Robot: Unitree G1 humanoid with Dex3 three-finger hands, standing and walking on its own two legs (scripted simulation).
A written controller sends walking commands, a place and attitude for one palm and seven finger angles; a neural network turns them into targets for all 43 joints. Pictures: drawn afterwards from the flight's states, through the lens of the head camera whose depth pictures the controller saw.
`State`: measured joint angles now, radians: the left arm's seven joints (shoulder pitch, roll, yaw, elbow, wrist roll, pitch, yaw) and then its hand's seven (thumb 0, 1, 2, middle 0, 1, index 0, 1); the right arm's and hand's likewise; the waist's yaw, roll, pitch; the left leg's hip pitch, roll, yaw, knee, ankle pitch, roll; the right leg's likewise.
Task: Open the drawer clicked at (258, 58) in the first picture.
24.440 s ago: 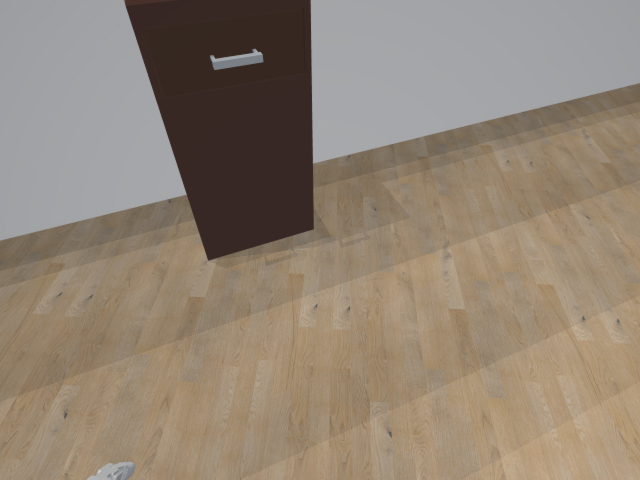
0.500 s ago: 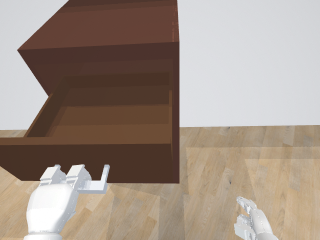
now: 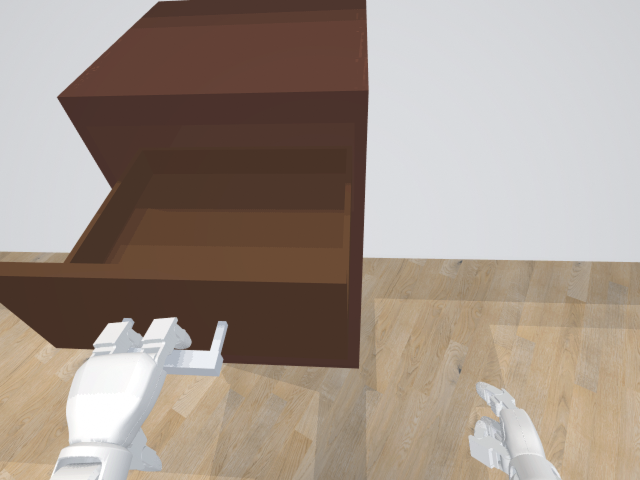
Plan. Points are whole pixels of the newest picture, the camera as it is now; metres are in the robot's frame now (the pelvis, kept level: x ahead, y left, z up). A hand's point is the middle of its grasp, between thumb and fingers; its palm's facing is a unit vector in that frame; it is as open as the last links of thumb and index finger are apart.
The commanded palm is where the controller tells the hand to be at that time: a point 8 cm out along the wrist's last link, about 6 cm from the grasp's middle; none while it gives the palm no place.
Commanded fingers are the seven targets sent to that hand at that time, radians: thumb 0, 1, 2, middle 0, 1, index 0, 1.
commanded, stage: lift the hand off the handle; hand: left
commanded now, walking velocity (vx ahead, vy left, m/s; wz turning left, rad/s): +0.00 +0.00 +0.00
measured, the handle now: (167, 344) +0.25 +0.22 +0.06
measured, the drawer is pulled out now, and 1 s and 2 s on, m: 0.30 0.30 0.30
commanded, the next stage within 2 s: draw the hand back to the body in 1.58 s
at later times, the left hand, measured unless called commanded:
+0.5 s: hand (147, 381) +0.20 +0.23 +0.05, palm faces +0.05 -0.09 -0.99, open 13.6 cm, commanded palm +0.18 +0.24 +0.12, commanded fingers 0.00 -0.50 0.30 -0.30 -1.20 -0.30 -1.20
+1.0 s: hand (107, 347) +0.21 +0.24 +0.13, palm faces +0.13 -0.10 -0.99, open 13.5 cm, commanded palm +0.18 +0.24 +0.19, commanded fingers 0.00 -0.50 0.30 -0.30 -1.20 -0.30 -1.20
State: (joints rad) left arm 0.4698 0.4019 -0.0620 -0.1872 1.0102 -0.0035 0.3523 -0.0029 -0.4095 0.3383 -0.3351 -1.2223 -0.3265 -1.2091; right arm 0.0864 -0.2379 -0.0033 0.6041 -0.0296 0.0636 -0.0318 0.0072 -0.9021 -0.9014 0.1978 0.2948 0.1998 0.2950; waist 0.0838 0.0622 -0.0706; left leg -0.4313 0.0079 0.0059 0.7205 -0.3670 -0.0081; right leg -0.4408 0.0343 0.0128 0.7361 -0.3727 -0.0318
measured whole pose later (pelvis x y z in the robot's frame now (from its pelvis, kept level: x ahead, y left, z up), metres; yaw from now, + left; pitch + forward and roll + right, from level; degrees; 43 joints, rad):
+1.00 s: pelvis +0.00 +0.01 +0.02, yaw +1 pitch -2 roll +0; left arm 0.34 0.47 -0.07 -0.38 0.91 0.12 0.10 0.00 -0.49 0.30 -0.33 -1.20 -0.38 -1.23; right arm 0.06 -0.24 0.04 0.62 0.00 0.09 -0.03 0.01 -0.90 -0.90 0.20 0.29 0.20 0.29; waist 0.12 0.11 -0.02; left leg -0.21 -0.01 -0.01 0.51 -0.27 0.01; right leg -0.20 0.01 0.00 0.51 -0.28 -0.01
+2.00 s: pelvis -0.01 +0.00 +0.02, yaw +2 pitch -3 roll +0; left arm 0.26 0.59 0.10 -0.48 0.75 0.14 -0.09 0.00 -0.49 0.30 -0.32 -1.20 -0.32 -1.20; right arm 0.07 -0.28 0.05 0.61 0.03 0.08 -0.01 0.01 -0.90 -0.90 0.20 0.29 0.20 0.29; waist 0.11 0.13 0.00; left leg -0.19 -0.01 -0.03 0.48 -0.23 0.00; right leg -0.18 0.02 -0.02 0.49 -0.25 -0.02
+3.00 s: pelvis +0.03 +0.00 +0.03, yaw +2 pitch -2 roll +0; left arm 0.50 0.36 0.36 -0.59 -0.08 -0.11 0.10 0.00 0.45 0.71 -0.24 -0.58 -0.24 -0.58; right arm 0.16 -0.22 0.01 0.63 0.01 -0.12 -0.07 0.01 -0.90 -0.90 0.20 0.29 0.20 0.30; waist 0.07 0.07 0.00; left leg -0.13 0.00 -0.03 0.46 -0.29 -0.01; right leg -0.11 0.03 -0.02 0.44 -0.29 -0.03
